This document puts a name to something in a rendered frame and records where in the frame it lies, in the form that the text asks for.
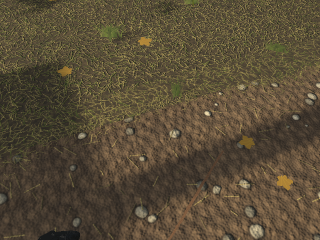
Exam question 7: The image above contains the robot left hand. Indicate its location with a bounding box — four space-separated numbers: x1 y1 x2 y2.
38 230 80 240

